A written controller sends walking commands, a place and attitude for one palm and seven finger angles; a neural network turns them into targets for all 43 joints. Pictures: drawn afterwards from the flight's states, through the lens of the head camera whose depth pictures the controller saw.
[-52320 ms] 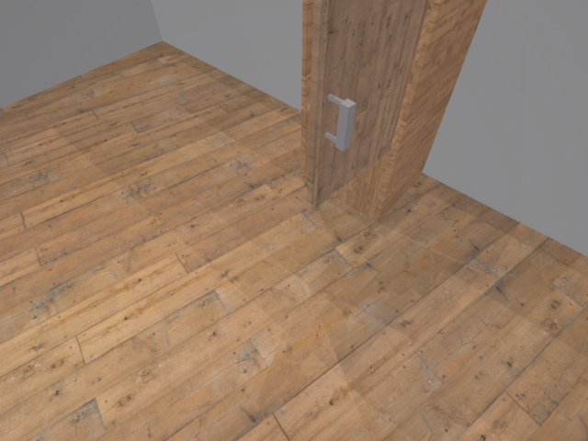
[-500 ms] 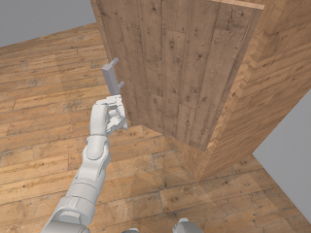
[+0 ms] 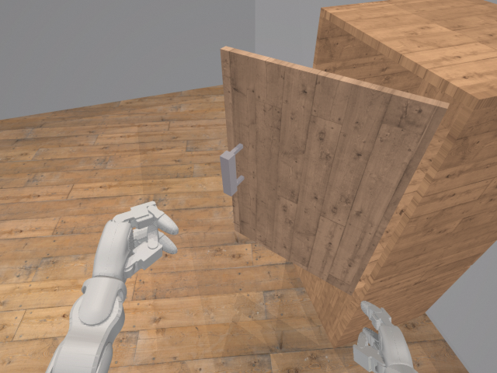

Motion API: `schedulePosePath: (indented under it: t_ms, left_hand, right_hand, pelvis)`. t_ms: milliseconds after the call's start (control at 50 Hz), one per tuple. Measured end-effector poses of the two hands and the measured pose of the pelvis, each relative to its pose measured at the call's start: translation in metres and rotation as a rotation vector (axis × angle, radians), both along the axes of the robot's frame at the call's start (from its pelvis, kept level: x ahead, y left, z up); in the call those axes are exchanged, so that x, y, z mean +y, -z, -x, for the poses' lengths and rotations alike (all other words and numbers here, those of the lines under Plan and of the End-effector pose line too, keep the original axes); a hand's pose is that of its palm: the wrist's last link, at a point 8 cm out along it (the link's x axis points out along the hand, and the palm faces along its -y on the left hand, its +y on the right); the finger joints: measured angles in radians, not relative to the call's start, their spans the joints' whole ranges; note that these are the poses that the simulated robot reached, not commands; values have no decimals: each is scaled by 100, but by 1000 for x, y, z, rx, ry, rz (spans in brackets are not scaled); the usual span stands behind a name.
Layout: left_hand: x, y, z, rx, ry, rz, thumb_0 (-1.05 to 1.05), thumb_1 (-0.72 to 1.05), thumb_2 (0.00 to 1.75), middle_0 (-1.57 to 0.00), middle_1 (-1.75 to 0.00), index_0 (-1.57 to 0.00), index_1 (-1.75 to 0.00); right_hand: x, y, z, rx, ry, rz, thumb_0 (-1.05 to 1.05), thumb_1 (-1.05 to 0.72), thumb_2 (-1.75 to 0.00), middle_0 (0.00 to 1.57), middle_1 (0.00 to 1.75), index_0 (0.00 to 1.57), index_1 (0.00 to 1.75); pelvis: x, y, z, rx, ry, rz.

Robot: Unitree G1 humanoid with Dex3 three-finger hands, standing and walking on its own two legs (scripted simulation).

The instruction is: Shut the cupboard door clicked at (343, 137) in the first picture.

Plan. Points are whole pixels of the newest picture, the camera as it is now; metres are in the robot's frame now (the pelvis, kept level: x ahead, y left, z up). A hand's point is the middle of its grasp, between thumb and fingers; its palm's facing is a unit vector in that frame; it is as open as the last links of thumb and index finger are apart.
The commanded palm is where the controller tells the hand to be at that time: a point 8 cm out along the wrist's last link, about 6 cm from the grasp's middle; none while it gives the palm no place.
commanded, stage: draw the hand back to the body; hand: left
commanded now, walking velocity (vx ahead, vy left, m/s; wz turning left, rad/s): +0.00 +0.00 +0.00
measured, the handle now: (234, 169) +0.58 +0.10 -0.02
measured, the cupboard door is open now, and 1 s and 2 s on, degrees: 38 38 38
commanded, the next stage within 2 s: step back with the hand held close in 0.80 s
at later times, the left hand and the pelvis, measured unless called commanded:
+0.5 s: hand (10, 261) +0.19 +0.30 +0.17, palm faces +0.48 -0.77 -0.43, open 6.6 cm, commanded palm +0.15 +0.32 +0.18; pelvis +0.01 +0.02 +0.01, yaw +0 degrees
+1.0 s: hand (33, 268) +0.19 +0.27 +0.17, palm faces +0.46 -0.79 -0.41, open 7.4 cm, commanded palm +0.13 +0.30 +0.18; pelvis -0.01 +0.00 +0.01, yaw +0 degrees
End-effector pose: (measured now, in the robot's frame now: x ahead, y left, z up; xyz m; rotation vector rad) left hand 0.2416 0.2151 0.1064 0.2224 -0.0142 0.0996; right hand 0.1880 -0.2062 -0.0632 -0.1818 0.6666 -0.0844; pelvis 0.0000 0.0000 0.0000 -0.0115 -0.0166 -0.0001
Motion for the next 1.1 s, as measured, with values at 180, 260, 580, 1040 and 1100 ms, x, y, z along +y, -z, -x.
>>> schedulePosePath:
  t_ms: [180, 260, 580, 1040, 1100]
  left_hand:
    - [44, -29, 34, -29, -124, -73, 1, 90, 90, -76, -91, -77, -92]
    - [68, -42, 48, -53, -196, -122, 1, 90, 90, -66, -79, -66, -80]
    - [115, -79, 102, -147, -395, -250, 1, 90, 90, -27, -37, -28, -37]
    - [90, -77, 98, -161, -341, -280, 1, 89, 90, -21, -30, -21, -30]
    - [88, -72, 94, -147, -313, -289, 1, 90, 90, -21, -30, -21, -30]
  right_hand:
    - [27, 3, -4, 14, -59, -17, 1, -90, -90, 20, 30, 20, 30]
    - [27, 6, 1, 37, -60, -9, 2, -90, -90, 20, 30, 20, 30]
    - [8, 9, 15, 32, -40, 26, 2, -90, -90, 20, 30, 20, 30]
    - [-18, 10, 31, 25, 11, 13, 2, -90, -90, 20, 30, 20, 30]
    - [-27, 13, 38, 57, 43, 32, 2, -90, -90, 20, 30, 20, 30]
  pelvis:
    - [14, -6, -10, -31, -5, 8]
    - [17, -8, -12, -38, -5, 10]
    - [20, -8, -2, -51, -9, 9]
    - [1, -8, 9, -15, 4, 15]
    - [4, -6, 11, 10, 7, 17]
